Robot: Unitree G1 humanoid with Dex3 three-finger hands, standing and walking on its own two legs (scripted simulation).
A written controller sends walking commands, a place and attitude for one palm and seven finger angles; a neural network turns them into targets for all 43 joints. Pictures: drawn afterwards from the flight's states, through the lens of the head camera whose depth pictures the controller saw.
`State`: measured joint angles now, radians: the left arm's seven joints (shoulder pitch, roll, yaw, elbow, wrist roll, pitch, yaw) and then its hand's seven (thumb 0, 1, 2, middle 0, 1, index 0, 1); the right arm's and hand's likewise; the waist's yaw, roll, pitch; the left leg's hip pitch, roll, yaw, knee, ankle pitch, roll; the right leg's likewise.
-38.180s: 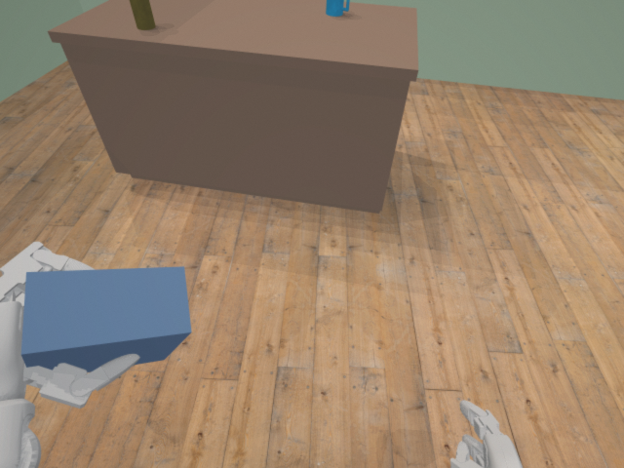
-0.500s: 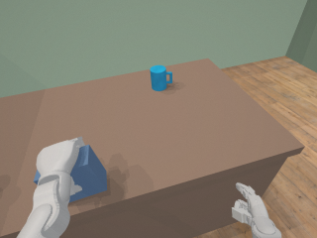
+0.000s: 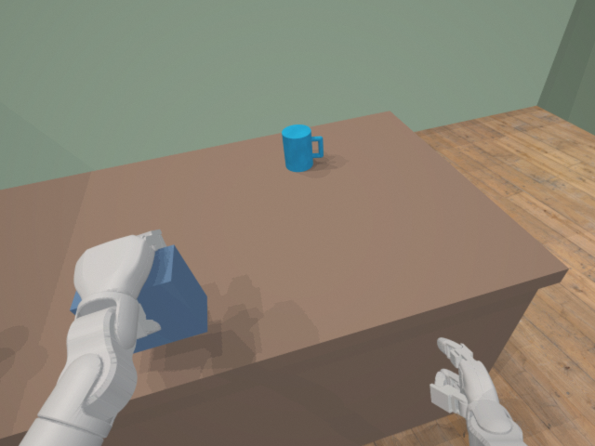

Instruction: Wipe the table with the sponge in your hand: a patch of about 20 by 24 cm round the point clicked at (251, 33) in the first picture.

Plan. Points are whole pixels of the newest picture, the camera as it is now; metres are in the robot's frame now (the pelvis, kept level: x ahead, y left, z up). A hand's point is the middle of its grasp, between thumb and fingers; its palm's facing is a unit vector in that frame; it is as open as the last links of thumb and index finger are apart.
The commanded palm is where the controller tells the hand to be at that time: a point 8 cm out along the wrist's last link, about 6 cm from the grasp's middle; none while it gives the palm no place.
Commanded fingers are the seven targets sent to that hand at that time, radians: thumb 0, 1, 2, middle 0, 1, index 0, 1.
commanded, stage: lift the sponge slowly off the table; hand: left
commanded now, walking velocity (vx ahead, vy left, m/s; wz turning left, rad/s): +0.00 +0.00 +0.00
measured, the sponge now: (154, 310) +0.26 +0.26 +0.06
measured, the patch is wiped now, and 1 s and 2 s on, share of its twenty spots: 1.00 1.00 1.00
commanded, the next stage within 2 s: bring the sponge back beside the body in 0.80 s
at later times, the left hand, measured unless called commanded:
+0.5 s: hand (120, 271) +0.26 +0.28 +0.14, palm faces +0.14 -0.12 -0.98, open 10.3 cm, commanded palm +0.22 +0.28 +0.22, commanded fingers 0.00 0.10 1.30 -1.20 -1.60 -1.20 -1.60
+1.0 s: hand (121, 262) +0.26 +0.27 +0.16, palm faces +0.18 -0.15 -0.97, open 10.3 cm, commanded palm +0.22 +0.27 +0.23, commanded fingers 0.00 0.10 1.30 -1.20 -1.60 -1.20 -1.60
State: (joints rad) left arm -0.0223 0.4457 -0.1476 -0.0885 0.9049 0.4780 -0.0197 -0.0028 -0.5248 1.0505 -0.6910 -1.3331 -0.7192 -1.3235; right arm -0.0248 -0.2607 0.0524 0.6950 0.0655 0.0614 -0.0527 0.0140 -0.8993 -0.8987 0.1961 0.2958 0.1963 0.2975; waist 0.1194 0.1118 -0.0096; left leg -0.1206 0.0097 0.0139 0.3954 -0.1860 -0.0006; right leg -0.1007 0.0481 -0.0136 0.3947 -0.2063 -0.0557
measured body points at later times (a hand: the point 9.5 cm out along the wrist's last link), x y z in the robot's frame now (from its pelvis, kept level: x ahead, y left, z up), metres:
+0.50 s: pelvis +0.00 +0.00 +0.00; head -0.03 -0.04 +0.45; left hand +0.25 +0.28 +0.20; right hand +0.27 -0.19 -0.06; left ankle +0.02 +0.12 -0.74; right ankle +0.01 -0.09 -0.74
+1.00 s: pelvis -0.01 +0.01 +0.00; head -0.04 -0.04 +0.45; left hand +0.25 +0.28 +0.21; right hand +0.27 -0.18 -0.06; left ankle +0.02 +0.12 -0.74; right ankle +0.01 -0.09 -0.74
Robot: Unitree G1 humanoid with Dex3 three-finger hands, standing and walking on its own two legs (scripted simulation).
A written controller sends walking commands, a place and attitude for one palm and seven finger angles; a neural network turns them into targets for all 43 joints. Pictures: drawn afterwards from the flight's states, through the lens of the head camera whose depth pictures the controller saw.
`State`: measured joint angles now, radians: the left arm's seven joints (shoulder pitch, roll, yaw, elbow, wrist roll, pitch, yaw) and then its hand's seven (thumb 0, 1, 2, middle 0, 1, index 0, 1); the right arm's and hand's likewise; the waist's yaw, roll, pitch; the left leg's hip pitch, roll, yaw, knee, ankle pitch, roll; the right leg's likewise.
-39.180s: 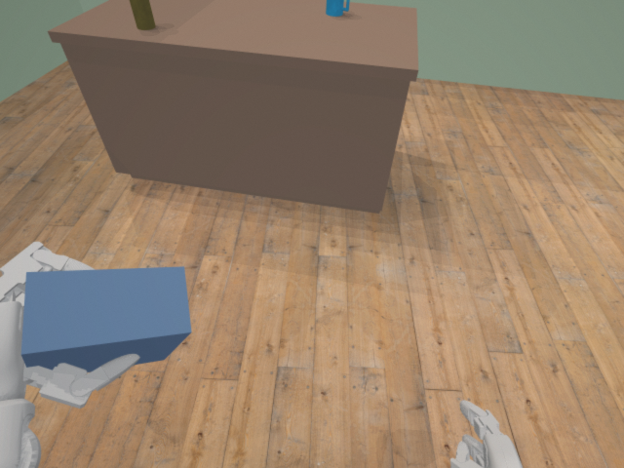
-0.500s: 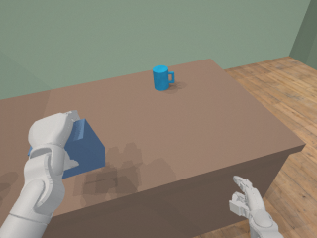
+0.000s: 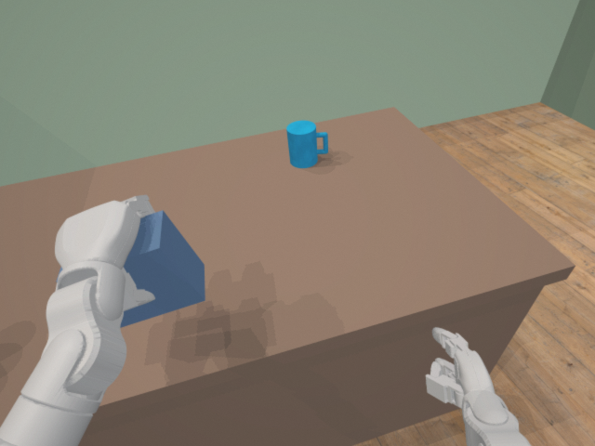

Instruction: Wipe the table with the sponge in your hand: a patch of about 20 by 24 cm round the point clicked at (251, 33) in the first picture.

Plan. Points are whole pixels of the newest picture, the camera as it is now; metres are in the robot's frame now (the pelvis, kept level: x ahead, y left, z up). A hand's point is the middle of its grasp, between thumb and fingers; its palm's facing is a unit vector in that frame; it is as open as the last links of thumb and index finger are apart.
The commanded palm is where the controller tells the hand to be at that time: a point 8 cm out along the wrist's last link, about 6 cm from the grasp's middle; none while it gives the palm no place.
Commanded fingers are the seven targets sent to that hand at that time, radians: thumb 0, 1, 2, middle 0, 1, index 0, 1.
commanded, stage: bring the sponge back beside the body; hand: left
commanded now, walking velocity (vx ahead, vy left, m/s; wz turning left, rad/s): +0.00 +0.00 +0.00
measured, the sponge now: (148, 280) +0.27 +0.26 +0.11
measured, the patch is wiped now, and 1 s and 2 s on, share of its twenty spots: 1.00 1.00 1.00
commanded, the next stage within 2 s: step back with the hand held close in 1.48 s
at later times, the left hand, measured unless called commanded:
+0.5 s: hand (111, 290) +0.23 +0.27 +0.14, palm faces +0.17 -0.15 -0.97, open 10.3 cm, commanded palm +0.19 +0.27 +0.21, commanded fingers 0.00 0.10 1.30 -1.20 -1.60 -1.20 -1.60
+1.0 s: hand (95, 325) +0.19 +0.28 +0.13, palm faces +0.15 -0.15 -0.98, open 10.3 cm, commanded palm +0.15 +0.27 +0.20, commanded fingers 0.00 0.10 1.30 -1.20 -1.60 -1.20 -1.60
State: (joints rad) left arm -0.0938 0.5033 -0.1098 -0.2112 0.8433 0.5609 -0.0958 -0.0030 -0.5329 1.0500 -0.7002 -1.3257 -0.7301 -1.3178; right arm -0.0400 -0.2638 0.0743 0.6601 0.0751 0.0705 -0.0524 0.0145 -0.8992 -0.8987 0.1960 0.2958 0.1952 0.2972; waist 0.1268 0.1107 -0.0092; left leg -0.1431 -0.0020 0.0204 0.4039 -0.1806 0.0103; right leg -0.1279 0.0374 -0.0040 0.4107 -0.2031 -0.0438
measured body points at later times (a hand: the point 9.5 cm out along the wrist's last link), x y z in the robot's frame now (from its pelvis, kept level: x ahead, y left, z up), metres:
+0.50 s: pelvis +0.00 +0.00 +0.00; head -0.04 -0.05 +0.45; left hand +0.21 +0.28 +0.20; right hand +0.27 -0.18 -0.06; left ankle +0.03 +0.11 -0.74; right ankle +0.02 -0.09 -0.74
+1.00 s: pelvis -0.01 +0.00 +0.00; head -0.05 -0.05 +0.44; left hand +0.18 +0.28 +0.18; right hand +0.26 -0.19 -0.06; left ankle +0.03 +0.11 -0.74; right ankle +0.02 -0.09 -0.74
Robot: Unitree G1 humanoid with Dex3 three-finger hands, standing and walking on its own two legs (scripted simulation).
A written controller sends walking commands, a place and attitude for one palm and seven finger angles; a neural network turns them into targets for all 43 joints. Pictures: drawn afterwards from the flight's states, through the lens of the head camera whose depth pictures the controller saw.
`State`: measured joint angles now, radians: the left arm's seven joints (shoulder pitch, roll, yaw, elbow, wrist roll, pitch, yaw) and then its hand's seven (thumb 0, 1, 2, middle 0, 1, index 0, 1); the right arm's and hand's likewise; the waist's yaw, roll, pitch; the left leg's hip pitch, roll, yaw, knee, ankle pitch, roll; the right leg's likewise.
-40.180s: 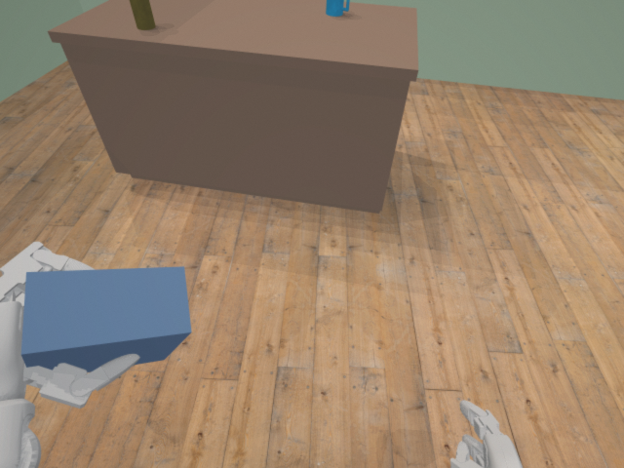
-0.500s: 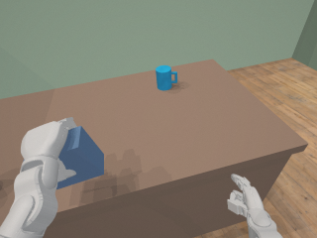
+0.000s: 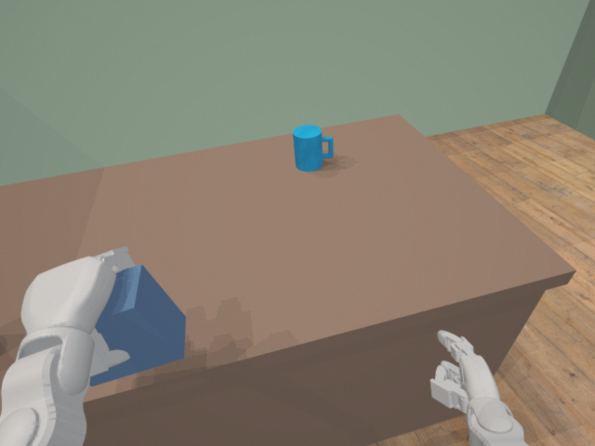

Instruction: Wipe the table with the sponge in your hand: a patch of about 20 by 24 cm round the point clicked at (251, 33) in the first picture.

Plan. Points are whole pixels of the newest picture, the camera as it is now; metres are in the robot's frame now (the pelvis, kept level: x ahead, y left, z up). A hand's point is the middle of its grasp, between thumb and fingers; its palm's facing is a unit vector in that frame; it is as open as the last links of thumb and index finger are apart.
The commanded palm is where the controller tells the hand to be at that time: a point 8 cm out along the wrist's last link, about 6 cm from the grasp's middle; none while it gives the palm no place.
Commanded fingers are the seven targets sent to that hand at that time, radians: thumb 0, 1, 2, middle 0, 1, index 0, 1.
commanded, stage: bring the sponge back beside the body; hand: left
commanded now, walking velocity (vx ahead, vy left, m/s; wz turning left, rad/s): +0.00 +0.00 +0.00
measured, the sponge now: (124, 335) +0.20 +0.28 +0.08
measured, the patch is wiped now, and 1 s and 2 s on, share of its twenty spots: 1.00 1.00 1.00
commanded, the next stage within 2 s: step back with the hand held close in 0.48 s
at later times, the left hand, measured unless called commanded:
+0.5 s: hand (90, 322) +0.18 +0.29 +0.13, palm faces +0.16 -0.15 -0.98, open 10.3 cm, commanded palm +0.15 +0.29 +0.20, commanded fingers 0.00 0.10 1.30 -1.20 -1.60 -1.20 -1.60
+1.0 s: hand (102, 288) +0.21 +0.27 +0.17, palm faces +0.36 -0.83 -0.42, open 10.3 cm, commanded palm +0.15 +0.31 +0.19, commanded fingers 0.00 0.10 1.30 -1.20 -1.60 -1.20 -1.60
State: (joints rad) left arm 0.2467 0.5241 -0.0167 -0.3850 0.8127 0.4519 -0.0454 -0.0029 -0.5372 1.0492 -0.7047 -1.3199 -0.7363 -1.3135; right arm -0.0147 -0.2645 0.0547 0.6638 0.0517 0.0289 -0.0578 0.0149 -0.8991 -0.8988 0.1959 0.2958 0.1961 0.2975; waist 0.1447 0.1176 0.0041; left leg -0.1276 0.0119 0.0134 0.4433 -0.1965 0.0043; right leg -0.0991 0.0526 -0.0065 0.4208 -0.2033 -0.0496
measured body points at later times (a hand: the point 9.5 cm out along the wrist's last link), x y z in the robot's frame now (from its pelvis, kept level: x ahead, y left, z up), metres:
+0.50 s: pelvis -0.01 +0.01 +0.00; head -0.05 -0.03 +0.45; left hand +0.17 +0.30 +0.18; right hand +0.26 -0.18 -0.05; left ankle +0.04 +0.12 -0.74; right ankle +0.03 -0.09 -0.74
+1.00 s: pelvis -0.01 +0.03 -0.01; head +0.00 +0.04 +0.44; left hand +0.18 +0.32 +0.19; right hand +0.12 -0.23 -0.10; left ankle +0.04 +0.12 -0.74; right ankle +0.03 -0.09 -0.74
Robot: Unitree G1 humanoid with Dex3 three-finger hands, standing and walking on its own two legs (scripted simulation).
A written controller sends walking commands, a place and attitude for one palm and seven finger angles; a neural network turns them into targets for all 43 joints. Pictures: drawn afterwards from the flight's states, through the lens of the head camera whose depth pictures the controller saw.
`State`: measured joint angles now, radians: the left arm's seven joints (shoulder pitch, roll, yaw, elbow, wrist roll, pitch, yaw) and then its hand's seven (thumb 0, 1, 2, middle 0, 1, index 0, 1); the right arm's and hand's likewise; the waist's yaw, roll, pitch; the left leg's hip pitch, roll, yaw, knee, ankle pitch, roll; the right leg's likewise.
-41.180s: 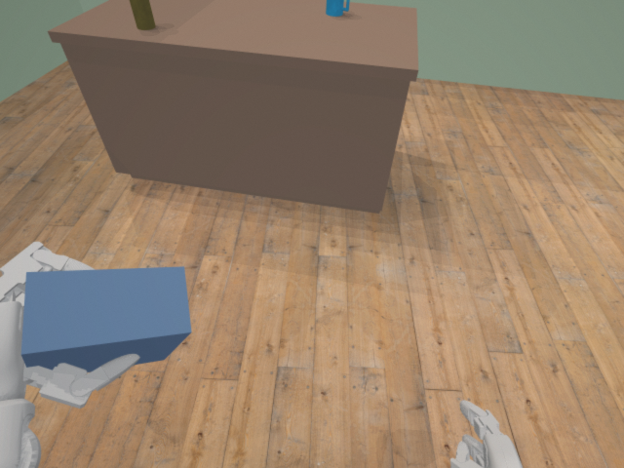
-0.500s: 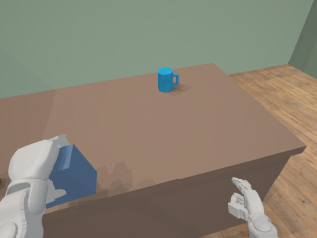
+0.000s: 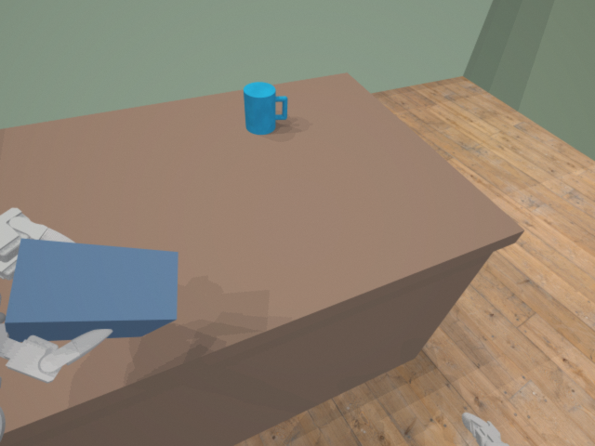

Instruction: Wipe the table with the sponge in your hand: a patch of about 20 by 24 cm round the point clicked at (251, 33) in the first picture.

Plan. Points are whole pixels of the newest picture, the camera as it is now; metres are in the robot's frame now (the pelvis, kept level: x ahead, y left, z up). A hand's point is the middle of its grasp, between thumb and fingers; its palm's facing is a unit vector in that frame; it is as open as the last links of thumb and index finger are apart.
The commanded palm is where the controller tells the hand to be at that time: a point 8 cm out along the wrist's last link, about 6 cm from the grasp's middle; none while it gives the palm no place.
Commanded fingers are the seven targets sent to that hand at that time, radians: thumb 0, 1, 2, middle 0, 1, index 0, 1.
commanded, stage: step back with the hand held close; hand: left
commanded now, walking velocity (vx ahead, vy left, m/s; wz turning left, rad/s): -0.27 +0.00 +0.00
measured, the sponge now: (116, 297) +0.23 +0.20 +0.15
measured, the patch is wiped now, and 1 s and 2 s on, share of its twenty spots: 1.00 1.00 1.00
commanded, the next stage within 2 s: stop stepping back and stand still in 1.10 s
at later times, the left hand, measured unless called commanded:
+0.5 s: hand (9, 326) +0.18 +0.26 +0.19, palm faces +0.45 -0.81 -0.37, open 10.3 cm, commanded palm +0.13 +0.29 +0.20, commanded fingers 0.00 0.10 1.30 -1.20 -1.60 -1.20 -1.60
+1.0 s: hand out of the picture +0.10 +0.24 +0.19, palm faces +0.38 -0.87 -0.33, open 10.3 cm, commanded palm +0.05 +0.28 +0.20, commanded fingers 0.00 0.10 1.30 -1.20 -1.60 -1.20 -1.60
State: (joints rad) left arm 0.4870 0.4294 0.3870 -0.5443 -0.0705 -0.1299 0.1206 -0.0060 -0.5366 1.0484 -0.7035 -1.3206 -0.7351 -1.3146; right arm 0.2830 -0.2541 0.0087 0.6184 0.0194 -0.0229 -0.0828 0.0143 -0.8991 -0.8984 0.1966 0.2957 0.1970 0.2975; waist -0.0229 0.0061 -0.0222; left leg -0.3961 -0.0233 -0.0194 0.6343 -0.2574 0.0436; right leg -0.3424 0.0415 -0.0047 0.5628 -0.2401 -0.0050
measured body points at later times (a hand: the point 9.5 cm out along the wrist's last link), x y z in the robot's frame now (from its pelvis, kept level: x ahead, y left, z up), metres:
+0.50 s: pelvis -0.03 +0.01 -0.01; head -0.03 +0.03 +0.44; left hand +0.15 +0.30 +0.21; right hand +0.16 -0.21 -0.06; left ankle +0.05 +0.09 -0.73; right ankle -0.01 -0.12 -0.72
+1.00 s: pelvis -0.12 +0.00 +0.00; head -0.12 +0.03 +0.45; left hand +0.08 +0.28 +0.21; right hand +0.04 -0.23 -0.07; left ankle +0.02 +0.10 -0.73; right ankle -0.13 -0.15 -0.70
